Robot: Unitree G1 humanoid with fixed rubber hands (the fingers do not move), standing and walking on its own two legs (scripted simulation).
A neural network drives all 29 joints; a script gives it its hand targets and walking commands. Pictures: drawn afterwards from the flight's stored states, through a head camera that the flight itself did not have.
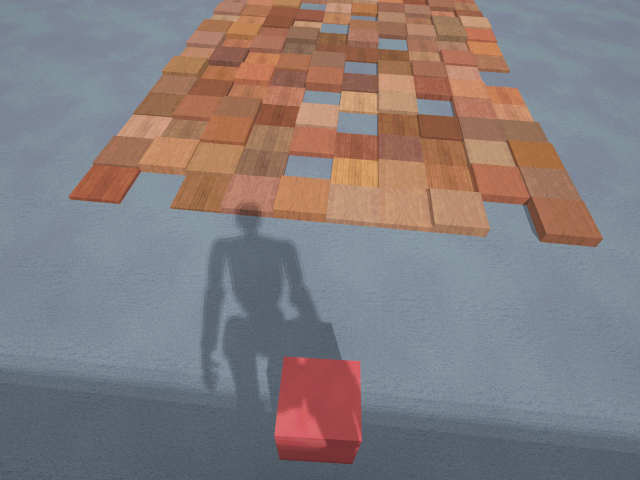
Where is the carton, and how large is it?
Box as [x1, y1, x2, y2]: [274, 357, 361, 463]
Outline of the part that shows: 284,357 274,434 279,458 293,460 352,463 361,441 359,361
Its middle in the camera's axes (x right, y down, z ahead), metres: -0.01 +0.48 +1.08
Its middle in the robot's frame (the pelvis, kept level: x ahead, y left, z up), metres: +0.41 -0.01 -0.65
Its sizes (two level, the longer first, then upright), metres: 0.210 0.200 0.250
